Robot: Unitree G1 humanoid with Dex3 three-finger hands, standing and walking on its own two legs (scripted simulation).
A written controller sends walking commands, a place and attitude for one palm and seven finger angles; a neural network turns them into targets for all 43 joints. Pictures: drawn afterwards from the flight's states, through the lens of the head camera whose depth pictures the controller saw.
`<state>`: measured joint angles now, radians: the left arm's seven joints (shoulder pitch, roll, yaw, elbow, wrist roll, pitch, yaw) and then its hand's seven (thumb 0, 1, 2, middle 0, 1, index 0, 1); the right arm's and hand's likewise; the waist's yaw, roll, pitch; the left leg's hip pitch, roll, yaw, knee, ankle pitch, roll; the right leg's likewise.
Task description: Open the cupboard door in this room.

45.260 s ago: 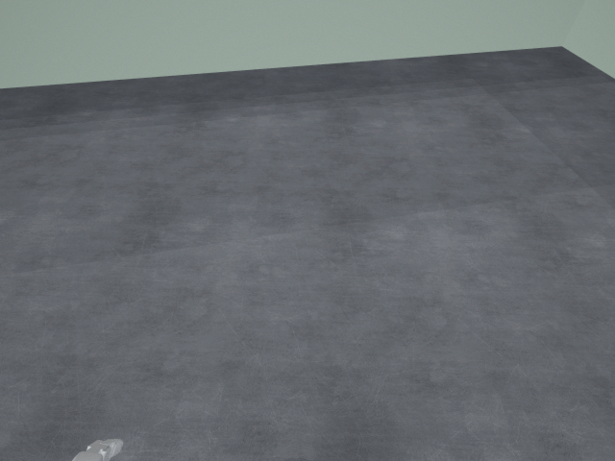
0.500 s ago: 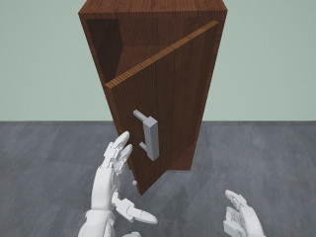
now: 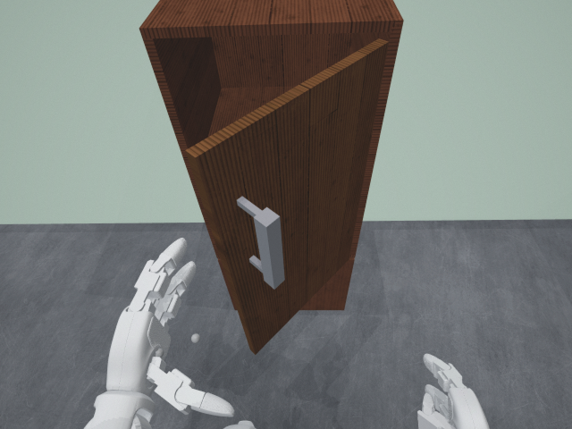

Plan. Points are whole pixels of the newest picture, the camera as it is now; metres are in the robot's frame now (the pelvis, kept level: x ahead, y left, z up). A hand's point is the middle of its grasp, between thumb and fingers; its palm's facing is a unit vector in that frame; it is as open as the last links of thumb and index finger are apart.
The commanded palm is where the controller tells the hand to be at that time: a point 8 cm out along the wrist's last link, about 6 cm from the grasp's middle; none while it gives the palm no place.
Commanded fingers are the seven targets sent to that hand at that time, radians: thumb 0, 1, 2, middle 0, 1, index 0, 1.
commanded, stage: draw the hand back to the body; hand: left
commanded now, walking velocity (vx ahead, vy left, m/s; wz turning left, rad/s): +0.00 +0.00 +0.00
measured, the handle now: (260, 244) +0.35 +0.05 +0.08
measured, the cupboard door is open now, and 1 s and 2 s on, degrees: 47 47 47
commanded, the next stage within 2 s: step back with the hand held close in 1.38 s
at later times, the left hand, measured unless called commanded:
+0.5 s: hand (92, 333) +0.20 +0.20 +0.14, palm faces +0.18 -0.94 -0.28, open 14.9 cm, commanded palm +0.16 +0.25 +0.17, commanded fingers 0.00 0.06 0.54 -0.17 -0.30 -0.17 -0.30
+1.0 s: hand out of the picture +0.21 +0.29 +0.21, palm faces +0.41 -0.82 -0.40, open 9.1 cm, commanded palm +0.16 +0.33 +0.23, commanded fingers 0.00 0.90 0.90 -0.20 -0.30 -0.20 -0.30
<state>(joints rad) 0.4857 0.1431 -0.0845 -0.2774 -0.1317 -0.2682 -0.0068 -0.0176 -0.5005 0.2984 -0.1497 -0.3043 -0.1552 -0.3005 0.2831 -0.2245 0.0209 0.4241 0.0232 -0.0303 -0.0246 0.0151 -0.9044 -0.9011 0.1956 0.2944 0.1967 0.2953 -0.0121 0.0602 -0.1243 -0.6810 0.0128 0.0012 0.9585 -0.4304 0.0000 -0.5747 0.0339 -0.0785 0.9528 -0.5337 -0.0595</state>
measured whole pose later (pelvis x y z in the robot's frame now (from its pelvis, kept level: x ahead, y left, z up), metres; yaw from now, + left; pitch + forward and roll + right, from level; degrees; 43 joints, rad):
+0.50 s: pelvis +0.01 +0.03 +0.03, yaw +0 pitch +2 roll -1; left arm 0.58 0.27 0.06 -0.44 -0.07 -0.06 0.07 -0.01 -0.25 0.40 -0.16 -0.30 -0.16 -0.30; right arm 0.24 -0.23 0.06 0.48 0.02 -0.06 -0.09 0.01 -0.90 -0.90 0.20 0.29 0.20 0.30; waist 0.04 0.06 -0.08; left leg -0.41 -0.01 0.01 0.72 -0.35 0.03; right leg -0.29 0.02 -0.06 0.67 -0.42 -0.02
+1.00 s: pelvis +0.02 +0.03 +0.06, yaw -1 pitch -3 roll -1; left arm 0.50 0.35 0.31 -0.43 -0.07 -0.07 0.12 0.00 0.60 0.77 -0.19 -0.31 -0.20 -0.30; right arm 0.20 -0.23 0.04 0.60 0.01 -0.07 -0.07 0.01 -0.90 -0.90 0.20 0.29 0.20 0.30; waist 0.06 0.06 0.00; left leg -0.17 -0.03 0.03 0.45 -0.23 0.05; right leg -0.05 0.01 -0.04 0.39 -0.29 -0.01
